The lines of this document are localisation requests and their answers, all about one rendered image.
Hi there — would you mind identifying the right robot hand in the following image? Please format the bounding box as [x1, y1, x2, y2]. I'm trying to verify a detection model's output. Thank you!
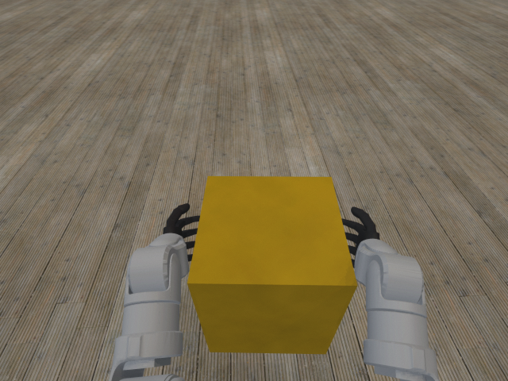
[342, 207, 379, 268]

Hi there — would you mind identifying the right robot forearm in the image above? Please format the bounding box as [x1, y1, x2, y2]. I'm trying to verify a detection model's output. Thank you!
[354, 239, 440, 381]

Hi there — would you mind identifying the left robot hand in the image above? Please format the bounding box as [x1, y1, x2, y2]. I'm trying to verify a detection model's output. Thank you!
[163, 203, 200, 262]

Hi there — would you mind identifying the left robot forearm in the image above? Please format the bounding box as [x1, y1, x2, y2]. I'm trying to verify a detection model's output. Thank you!
[109, 233, 189, 381]

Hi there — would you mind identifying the carton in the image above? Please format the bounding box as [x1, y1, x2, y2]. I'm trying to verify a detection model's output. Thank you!
[187, 176, 357, 354]

